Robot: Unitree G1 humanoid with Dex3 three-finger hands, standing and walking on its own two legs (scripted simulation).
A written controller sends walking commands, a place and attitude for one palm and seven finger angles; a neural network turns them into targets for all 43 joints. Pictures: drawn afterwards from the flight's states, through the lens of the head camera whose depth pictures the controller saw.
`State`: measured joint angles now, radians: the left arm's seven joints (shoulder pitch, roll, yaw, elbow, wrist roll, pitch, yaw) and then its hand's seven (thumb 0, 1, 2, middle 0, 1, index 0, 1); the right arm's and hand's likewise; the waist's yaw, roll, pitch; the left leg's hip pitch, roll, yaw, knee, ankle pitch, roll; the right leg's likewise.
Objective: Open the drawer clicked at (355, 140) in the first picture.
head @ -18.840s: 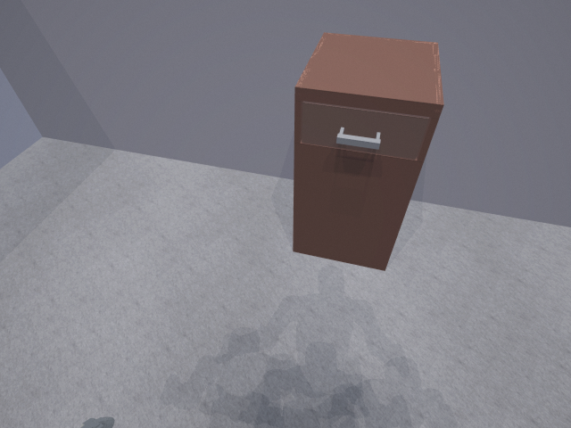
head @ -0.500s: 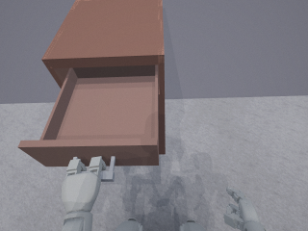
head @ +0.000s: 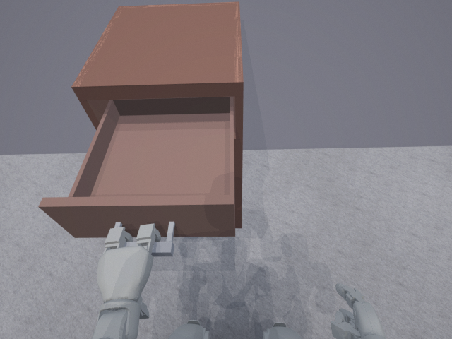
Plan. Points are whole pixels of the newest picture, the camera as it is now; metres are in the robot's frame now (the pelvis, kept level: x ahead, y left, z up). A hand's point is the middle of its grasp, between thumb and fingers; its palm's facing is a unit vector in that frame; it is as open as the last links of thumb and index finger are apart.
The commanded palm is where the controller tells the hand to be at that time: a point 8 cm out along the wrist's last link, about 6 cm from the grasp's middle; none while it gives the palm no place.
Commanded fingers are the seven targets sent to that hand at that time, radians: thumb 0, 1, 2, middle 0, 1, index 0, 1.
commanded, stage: lift the hand off the handle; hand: left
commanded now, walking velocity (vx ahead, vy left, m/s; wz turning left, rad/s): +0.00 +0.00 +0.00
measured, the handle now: (142, 238) +0.30 +0.19 -0.03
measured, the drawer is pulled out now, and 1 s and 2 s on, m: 0.30 0.30 0.30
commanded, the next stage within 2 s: none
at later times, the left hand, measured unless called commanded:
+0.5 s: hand (140, 262) +0.26 +0.19 -0.03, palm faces +0.01 -0.08 -1.00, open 13.6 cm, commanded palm +0.24 +0.18 +0.03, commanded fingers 0.00 -0.50 0.30 -0.30 -1.20 -0.30 -1.20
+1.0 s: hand (137, 258) +0.25 +0.18 +0.01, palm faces +0.03 -0.10 -0.99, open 13.8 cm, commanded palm +0.22 +0.18 +0.06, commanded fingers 0.00 -0.50 0.30 -0.30 -1.20 -0.30 -1.20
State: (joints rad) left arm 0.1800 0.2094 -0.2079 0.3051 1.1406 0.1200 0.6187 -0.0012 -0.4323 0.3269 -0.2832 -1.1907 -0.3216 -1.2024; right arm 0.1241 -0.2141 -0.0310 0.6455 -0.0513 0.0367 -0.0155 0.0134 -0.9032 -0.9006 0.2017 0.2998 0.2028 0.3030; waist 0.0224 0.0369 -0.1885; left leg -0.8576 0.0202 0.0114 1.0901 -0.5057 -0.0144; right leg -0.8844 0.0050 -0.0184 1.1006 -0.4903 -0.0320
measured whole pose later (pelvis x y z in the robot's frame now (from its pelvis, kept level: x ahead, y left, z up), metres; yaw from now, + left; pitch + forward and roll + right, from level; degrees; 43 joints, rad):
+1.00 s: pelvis +0.01 +0.00 +0.03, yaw +0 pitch +10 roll +1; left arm 0.20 0.22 -0.26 0.21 1.11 0.15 0.53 0.00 -0.49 0.30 -0.32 -1.20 -0.32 -1.20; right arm 0.10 -0.21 -0.02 0.62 -0.03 0.07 -0.01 0.01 -0.90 -0.90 0.20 0.30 0.20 0.30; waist 0.05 0.05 -0.15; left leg -0.63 0.02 0.01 0.90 -0.45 -0.02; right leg -0.66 0.01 -0.02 0.92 -0.44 -0.04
